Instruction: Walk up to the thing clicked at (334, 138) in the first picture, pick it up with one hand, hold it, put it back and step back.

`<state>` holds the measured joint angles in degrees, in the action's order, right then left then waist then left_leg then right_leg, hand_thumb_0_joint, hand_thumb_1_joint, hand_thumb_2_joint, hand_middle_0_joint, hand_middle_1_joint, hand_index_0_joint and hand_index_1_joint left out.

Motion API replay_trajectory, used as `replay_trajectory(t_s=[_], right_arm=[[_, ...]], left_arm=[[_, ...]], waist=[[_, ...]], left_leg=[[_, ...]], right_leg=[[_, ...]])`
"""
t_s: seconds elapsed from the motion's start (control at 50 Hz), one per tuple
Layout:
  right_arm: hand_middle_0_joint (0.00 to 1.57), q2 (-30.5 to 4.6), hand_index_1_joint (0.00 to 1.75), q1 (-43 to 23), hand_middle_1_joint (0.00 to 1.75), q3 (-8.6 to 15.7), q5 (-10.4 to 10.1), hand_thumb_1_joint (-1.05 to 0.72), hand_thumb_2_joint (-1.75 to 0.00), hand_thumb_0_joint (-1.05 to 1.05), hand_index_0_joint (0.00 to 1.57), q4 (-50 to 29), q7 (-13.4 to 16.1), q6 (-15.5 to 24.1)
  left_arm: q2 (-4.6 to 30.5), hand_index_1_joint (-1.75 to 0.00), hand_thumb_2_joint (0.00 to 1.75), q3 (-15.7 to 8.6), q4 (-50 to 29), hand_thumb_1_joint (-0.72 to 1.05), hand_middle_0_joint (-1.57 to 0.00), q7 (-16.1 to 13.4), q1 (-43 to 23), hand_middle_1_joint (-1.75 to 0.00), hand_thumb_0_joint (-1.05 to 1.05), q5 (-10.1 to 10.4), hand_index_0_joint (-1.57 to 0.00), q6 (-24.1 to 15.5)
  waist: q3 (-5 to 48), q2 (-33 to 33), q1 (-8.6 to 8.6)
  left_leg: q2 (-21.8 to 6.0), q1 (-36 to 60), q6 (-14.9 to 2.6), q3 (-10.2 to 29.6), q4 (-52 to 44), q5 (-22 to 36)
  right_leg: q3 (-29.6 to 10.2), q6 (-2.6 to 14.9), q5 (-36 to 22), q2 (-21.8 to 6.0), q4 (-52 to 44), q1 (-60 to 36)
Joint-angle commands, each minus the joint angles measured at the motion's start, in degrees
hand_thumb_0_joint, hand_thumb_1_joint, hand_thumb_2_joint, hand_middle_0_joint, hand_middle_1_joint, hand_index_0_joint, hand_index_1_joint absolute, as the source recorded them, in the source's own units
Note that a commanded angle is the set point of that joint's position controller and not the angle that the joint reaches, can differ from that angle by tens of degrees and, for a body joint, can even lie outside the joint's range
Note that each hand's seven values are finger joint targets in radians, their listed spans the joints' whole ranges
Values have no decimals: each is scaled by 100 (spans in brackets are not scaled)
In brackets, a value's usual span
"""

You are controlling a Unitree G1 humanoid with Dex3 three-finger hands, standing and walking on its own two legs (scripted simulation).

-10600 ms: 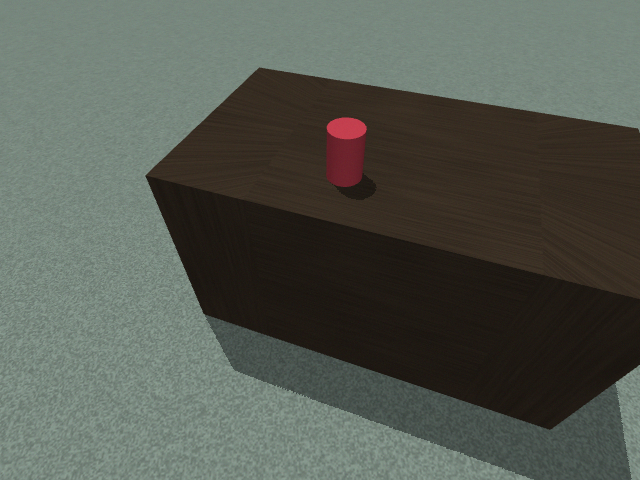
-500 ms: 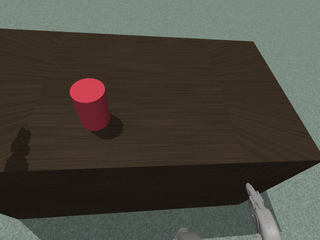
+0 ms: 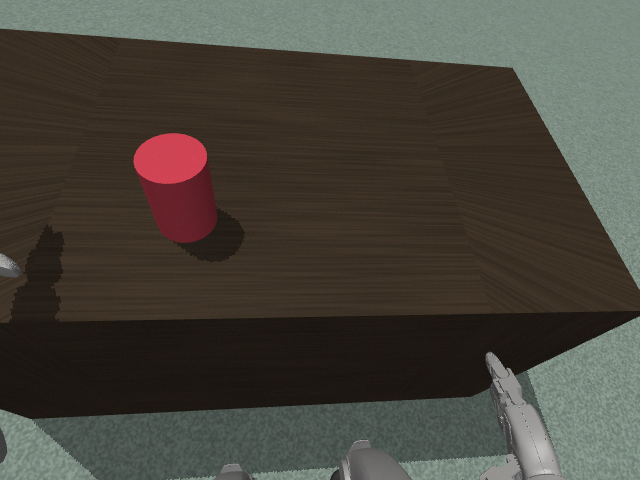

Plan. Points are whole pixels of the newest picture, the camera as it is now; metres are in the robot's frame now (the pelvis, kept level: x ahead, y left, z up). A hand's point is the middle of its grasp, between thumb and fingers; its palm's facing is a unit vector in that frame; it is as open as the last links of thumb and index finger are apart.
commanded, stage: approach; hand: left
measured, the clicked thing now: (180, 191) +0.52 +0.15 +0.01
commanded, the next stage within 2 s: close in in 0.02 s
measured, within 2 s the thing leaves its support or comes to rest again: leaves its support in 1.96 s
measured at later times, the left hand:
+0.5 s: hand (139, 194) +0.49 +0.20 +0.04, palm faces +0.07 -1.00 +0.04, open 17.2 cm
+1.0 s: hand (175, 201) +0.50 +0.16 +0.02, palm faces +0.07 -1.00 +0.02, open 17.6 cm
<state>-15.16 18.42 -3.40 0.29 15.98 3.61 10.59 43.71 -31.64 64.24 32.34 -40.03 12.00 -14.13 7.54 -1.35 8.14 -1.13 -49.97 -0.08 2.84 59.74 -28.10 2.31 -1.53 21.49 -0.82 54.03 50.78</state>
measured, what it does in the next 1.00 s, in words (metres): stands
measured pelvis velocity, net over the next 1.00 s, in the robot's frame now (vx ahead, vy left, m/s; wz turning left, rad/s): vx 0.00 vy -0.01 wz -0.02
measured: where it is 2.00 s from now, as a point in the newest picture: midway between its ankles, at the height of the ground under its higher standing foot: outside the picture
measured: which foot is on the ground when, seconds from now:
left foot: down 0.00-1.00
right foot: down 0.00-1.00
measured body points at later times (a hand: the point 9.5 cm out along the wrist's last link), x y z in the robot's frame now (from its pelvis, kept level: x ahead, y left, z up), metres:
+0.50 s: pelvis -0.01 +0.00 -0.03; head +0.11 +0.03 +0.40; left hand +0.49 +0.25 +0.04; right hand +0.13 -0.27 -0.04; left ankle +0.00 +0.11 -0.67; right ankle +0.04 -0.14 -0.67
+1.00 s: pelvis +0.00 -0.01 -0.03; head +0.12 +0.02 +0.40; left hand +0.49 +0.21 +0.02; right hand +0.14 -0.28 -0.04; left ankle +0.00 +0.11 -0.67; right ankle +0.04 -0.14 -0.67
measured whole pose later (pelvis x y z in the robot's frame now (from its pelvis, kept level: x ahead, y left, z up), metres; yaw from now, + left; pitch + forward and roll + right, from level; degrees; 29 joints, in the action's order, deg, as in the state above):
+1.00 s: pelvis +0.00 -0.01 -0.03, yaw -1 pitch +23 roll -2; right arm -14.3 22.2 3.3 2.7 1.8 -1.3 2.4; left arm 23.8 -21.9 61.0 6.3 -44.7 4.9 -22.9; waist 8.2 0.0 11.6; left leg -1.6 -59.2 0.5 2.1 67.6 -31.2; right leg 1.3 -1.0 24.6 -0.4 63.3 61.4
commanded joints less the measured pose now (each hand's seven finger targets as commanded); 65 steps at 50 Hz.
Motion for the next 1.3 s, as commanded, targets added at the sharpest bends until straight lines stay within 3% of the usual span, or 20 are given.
replay_trajectory(t_s=[0.0, 0.06, 0.14, 0.22, 0.3, 0.54, 0.58, 0.64, 0.68, 0.72, 0.76, 0.92, 0.96, 1.02, 1.08, 1.12, 1.18, 1.22, 1.24, 1.28], right_arm=[[5, -998, 5, 157, 5, 587, -6, 58, -4, 0, 5, -1278, 12, 309], [5, -920, 5, 475, 5, 589, 41, 57, -4, 0, 5, -1371, -67, 243], [5, -1087, 5, 508, 5, 808, 118, 57, -4, 0, 5, -1784, -153, 176], [5, -1047, 5, 409, 5, 913, 215, 56, -5, 0, 5, -2005, -249, 53], [5, -839, 5, 458, 5, 901, 249, 56, -5, 0, 5, -1929, -311, -112], [5, -898, 5, 583, 5, 1176, 140, 55, -4, 0, 5, -2320, -265, -253], [5, -924, 5, 740, 5, 1187, 155, 56, -4, 0, 5, -2297, -268, -264], [5, -858, 5, 696, 5, 1156, 139, 55, -5, 0, 5, -2422, -280, -266], [5, -902, 5, 780, 5, 1198, 173, 55, -5, 0, 5, -2287, -282, -312], [5, -698, 5, 627, 5, 1002, 182, 55, -5, 0, 5, -2371, -328, -333], [5, -890, 5, 586, 5, 1208, 197, 55, -5, 0, 5, -2371, -333, -378], [5, -820, 5, 436, 5, 1242, 204, 53, -6, 0, 5, -2514, -415, -505], [5, -815, 5, 565, 5, 1228, 202, 52, -5, 0, 5, -2377, -418, -541], [5, -787, 5, 444, 5, 1223, 189, 52, -5, 0, 5, -2745, -395, -534], [5, -791, 5, 554, 5, 1166, 192, 51, -5, 0, 5, -2668, -400, -567], [5, -864, 5, 641, 5, 1261, 211, 51, -5, 0, 5, -2544, -400, -591], [5, -836, 5, 536, 5, 1231, 194, 51, -5, 0, 5, -2757, -427, -583], [5, -859, 5, 687, 5, 1198, 228, 51, -5, 0, 5, -2455, -431, -631], [5, -850, 5, 598, 5, 1154, 236, 51, -5, 0, 5, -2540, -449, -642], [5, -780, 5, 559, 5, 1151, 231, 51, -5, 0, 5, -2671, -461, -632]], left_arm=[[1223, -6, 6, 5, -1274, -57, -5, -227, -2183, -5, 0, 87, -5, -548], [723, -5, 6, 253, -1392, -58, -6, -481, -2341, -5, 0, 22, -5, -708], [930, -3, 4, 152, -1757, -52, -5, -964, -2662, -3, 0, -146, -5, -912], [1024, -4, 7, -34, -2104, -48, -4, -1518, -2854, -4, 0, -318, -5, -1090], [629, -3, 7, 41, -1797, -44, -4, -1895, -2639, -4, 0, -468, -4, -1100], [-361, -3, 3, 703, -1075, -51, -5, -2071, -2592, -4, 0, -505, -7, -1055], [-111, -2, 3, 569, -1632, -52, -5, -2182, -2970, -4, 0, -497, -7, -1147], [-617, -3, 4, 859, -1377, -55, -5, -2232, -2867, -5, 0, -491, -7, -1154], [-232, -4, 5, 728, -1850, -56, -6, -2330, -3130, -5, 0, -577, -7, -1218], [-587, -4, 6, 885, -1744, -56, -6, -2369, -3090, -5, 0, -575, -8, -1231], [-592, -5, 6, 881, -1525, -59, -7, -2445, -2954, -5, 0, -627, -8, -1217], [-1042, -3, 3, 1033, -1277, -61, -11, -2608, -2597, -2, 0, -685, -10, -1261], [-619, -15, 6, 788, -1582, -61, -27, -2679, -2761, -15, 0, -710, -26, -1349], [-753, -25, 12, 916, -1756, -60, -38, -2673, -3201, -25, 0, -685, -39, -1437], [-761, -28, 12, 899, -1187, -61, -43, -2669, -2921, -29, 0, -709, -44, -1410], [-408, -32, 15, 784, -1676, -60, -48, -2646, -3252, -32, 0, -719, -48, -1515], [-925, -37, 20, 989, -1035, -59, -53, -2599, -2948, -38, 0, -711, -54, -1402], [-333, -41, 23, 722, -1329, -61, -56, -2681, -3162, -41, 0, -785, -56, -1466], [-305, -43, 25, 660, -1227, -58, -58, -2687, -3088, -43, 0, -781, -58, -1467], [-730, -50, 31, 955, -1624, -54, -65, -2607, -3401, -50, 0, -705, -66, -1475]], waist=[[2199, 1051, 257], [2440, 1209, 341], [2987, 1531, 288], [3244, 1964, 30], [3155, 1708, 29], [2614, 535, 394], [2895, 761, 335], [2731, 798, 369], [3091, 996, 363], [3056, 1001, 309], [2936, 1089, 335], [2855, 750, 380], [2883, 832, 313], [3133, 755, 485], [2851, 646, 498], [3207, 1051, 458], [2965, 803, 553], [3000, 1008, 463], [3148, 1068, 389], [3368, 1302, 468]], left_leg=[[43, 1467, 12, -48, -602, 1804], [11, 1611, 66, -16, -454, 2023], [-40, 1803, 155, 64, -214, 2692], [-76, 1861, 254, 148, -213, 2775], [-21, 1250, 178, 44, -162, 2482], [67, 300, -53, -118, -201, 1032], [89, 432, -27, -128, -157, 1251], [70, 680, 16, -102, -153, 1545], [89, 797, -22, -116, -42, 1729], [97, 730, 0, -112, -57, 1811], [57, 930, 31, -67, -89, 1939], [53, 593, 5, -62, -71, 1841], [78, 387, -8, -90, -90, 1681], [90, 471, -30, -130, -72, 1552], [89, 376, -37, -112, -25, 1704], [102, 625, -4, -119, -1, 1908], [78, 614, -13, -105, -6, 1843], [94, 460, -13, -115, 20, 1837], [86, 580, 16, -91, 4, 1976], [54, 979, 51, -66, -22, 2160]], right_leg=[[-2, 282, -1143, 115, -356, -602], [28, 310, -1170, 129, -188, -364], [50, 337, -1418, 141, 99, -245], [83, 390, -1170, 174, 301, -127], [14, 382, -1331, 186, 364, -544], [-132, 245, -806, 172, 129, -733], [-129, 255, -1017, 149, 191, -836], [-74, 289, -1131, 171, 233, -626], [-142, 268, -1381, 131, 237, -765], [-127, 288, -1443, 127, 283, -813], [-76, 314, -1387, 155, 281, -581], [-63, 289, -1450, 171, 331, -768], [-106, 281, -1394, 149, 344, -908], [-190, 246, -1430, 134, 311, -1054], [-169, 252, -1531, 147, 327, -925], [-181, 268, -1671, 127, 396, -990], [-146, 273, -1582, 158, 358, -784], [-192, 264, -1625, 129, 378, -878], [-143, 293, -1639, 146, 417, -852], [-102, 316, -1626, 165, 413, -757]])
